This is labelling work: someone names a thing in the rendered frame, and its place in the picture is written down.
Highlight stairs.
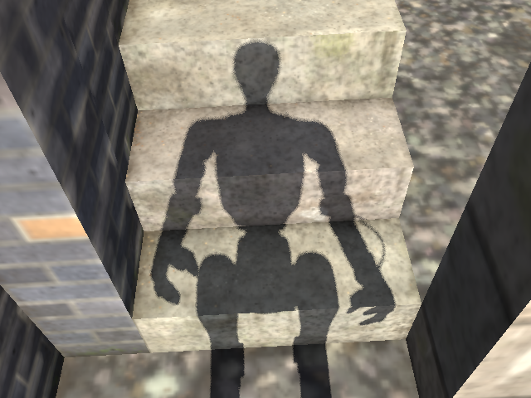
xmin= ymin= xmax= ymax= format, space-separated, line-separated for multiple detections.
xmin=119 ymin=0 xmax=421 ymax=353

